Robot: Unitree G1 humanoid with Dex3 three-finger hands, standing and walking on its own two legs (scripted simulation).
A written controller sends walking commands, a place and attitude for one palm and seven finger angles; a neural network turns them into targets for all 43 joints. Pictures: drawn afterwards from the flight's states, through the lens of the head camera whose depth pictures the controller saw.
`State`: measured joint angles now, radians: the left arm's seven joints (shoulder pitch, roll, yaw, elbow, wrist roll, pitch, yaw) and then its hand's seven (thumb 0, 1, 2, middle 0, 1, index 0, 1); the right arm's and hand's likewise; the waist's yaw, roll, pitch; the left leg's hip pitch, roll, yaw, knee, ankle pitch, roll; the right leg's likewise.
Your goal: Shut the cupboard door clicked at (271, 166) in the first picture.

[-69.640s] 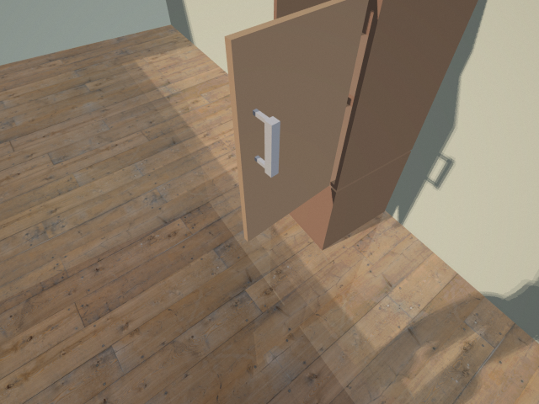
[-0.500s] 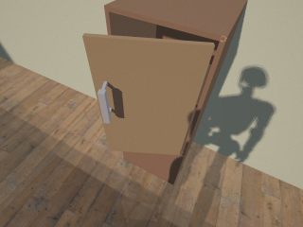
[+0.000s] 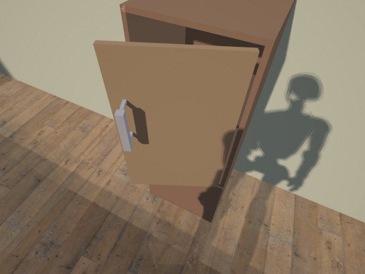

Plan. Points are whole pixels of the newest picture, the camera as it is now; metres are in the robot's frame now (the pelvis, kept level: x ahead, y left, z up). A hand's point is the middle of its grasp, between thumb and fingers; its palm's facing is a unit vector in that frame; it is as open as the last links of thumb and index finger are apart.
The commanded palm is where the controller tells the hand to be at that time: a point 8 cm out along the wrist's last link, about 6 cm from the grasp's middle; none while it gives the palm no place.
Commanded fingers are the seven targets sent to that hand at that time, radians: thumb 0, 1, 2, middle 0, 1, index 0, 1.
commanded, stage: look again from close up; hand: left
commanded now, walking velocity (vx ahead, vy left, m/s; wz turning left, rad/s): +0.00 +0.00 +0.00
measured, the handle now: (126, 126) +0.48 +0.19 +0.03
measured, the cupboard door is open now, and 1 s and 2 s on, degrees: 25 25 25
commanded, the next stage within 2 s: shuffle to correct the standing spot in 0.40 s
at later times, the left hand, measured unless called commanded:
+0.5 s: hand out of the picture -0.01 +0.19 -0.18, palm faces +0.01 -0.99 -0.17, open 7.4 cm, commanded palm none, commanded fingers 0.00 0.90 0.90 -0.20 -0.30 -0.20 -0.30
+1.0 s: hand out of the picture -0.09 +0.16 -0.17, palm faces +0.07 -0.99 -0.14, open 7.4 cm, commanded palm none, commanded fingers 0.00 0.90 0.90 -0.20 -0.30 -0.20 -0.30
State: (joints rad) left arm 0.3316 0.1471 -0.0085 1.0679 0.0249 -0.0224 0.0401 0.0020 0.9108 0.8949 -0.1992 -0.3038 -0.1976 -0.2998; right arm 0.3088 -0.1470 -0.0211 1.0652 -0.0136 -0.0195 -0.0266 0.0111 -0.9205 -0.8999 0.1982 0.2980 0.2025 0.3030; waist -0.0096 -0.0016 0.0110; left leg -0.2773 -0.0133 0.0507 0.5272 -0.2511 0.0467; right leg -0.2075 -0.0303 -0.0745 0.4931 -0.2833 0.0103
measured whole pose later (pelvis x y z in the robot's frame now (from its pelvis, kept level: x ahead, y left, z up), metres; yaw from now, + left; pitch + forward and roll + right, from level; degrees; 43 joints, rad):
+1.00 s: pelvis -0.01 +0.01 +0.00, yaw -1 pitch -1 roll -2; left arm 0.47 0.11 0.04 1.10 0.04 0.01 0.03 0.00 0.91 0.90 -0.20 -0.30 -0.20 -0.30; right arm 0.32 -0.12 -0.05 1.11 -0.01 0.02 -0.02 0.00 -0.91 -0.90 0.20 0.30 0.20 0.30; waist 0.02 -0.01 -0.01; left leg -0.38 0.04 0.09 0.82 -0.40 0.03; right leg -0.16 0.01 -0.11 0.42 -0.25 -0.03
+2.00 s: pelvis +0.03 +0.03 +0.00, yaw +0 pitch -2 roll -2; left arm 0.22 0.20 0.08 1.00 0.03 0.07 0.03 0.00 0.92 0.89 -0.20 -0.30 -0.20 -0.30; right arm 0.23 -0.13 -0.05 1.00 -0.03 0.01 -0.03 0.00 -0.92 -0.90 0.20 0.30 0.20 0.30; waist 0.01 -0.06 0.02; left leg -0.24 -0.01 0.08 0.58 -0.32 0.08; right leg -0.44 -0.04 0.01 0.87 -0.34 0.03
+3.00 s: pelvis +0.00 -0.04 +0.01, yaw -2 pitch -2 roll +0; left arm 0.36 0.07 0.00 1.14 0.01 -0.01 0.03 0.00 0.92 0.89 -0.20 -0.30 -0.20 -0.30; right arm 0.29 -0.09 -0.02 1.17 -0.01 0.01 -0.04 0.00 -0.91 -0.90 0.20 0.30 0.20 0.30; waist 0.01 -0.02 0.04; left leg -0.21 0.05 0.07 0.43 -0.18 -0.02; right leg -0.12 0.02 -0.08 0.42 -0.26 -0.04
